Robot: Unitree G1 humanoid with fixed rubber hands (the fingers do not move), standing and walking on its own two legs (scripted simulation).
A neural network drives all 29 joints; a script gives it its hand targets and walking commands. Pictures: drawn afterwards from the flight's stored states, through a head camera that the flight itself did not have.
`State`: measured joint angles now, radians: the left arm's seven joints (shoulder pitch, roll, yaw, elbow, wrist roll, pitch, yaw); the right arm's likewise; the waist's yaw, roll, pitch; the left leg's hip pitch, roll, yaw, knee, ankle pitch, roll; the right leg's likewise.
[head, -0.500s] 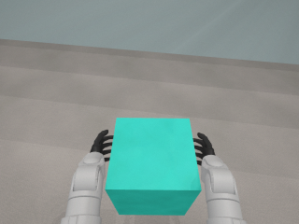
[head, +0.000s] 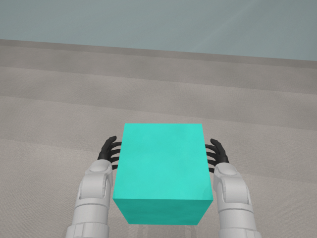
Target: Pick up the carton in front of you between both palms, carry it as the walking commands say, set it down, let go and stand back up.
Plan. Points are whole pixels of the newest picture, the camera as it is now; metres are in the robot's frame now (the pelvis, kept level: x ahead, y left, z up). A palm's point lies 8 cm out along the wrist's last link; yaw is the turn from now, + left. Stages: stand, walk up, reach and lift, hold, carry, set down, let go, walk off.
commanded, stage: set down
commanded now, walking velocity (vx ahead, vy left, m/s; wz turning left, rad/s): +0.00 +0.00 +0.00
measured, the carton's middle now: (162, 177) +0.30 +0.00 -0.04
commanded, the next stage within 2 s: none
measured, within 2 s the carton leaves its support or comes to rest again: neither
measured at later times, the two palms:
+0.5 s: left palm (108, 176) +0.33 +0.18 -0.11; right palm (196, 169) +0.36 -0.12 -0.12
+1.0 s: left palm (121, 183) +0.39 +0.16 -0.27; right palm (193, 178) +0.41 -0.14 -0.28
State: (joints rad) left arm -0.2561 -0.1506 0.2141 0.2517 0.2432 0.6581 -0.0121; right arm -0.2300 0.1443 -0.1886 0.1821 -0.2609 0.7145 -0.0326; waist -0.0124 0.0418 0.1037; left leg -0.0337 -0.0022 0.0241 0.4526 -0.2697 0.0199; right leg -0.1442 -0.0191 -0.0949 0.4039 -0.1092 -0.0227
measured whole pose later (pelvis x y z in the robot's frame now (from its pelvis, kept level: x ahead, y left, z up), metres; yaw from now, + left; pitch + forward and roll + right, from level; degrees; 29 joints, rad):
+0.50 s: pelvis -0.03 -0.01 -0.06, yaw +6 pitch +16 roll +1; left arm -0.64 -0.15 0.52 0.64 0.37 0.21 -0.01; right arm -0.65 0.13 -0.48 0.65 -0.39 0.23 0.00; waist 0.00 0.04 0.10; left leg -0.83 -0.06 -0.05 0.94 -0.38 0.00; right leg -0.91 0.03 0.00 0.88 -0.24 -0.03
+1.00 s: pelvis -0.03 +0.00 -0.19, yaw +7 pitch +41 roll +2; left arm -0.77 -0.11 0.44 0.65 0.18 0.17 0.08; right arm -0.79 0.01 -0.39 0.68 -0.21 0.20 -0.02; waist -0.02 0.04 -0.19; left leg -1.65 -0.09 0.00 1.49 -0.56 0.01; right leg -1.75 0.02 0.03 1.44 -0.40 -0.01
